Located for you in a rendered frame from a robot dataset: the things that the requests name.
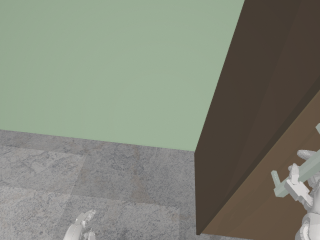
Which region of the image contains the left robot hand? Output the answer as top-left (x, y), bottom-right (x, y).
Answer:
top-left (63, 209), bottom-right (96, 240)

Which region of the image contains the robot right forearm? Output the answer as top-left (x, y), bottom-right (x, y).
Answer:
top-left (295, 212), bottom-right (320, 240)

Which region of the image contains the right robot hand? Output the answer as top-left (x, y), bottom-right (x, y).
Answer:
top-left (284, 150), bottom-right (320, 214)

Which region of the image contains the wardrobe door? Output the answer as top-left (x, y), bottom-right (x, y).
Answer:
top-left (202, 90), bottom-right (320, 240)

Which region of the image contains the handle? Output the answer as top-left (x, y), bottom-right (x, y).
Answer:
top-left (271, 123), bottom-right (320, 198)

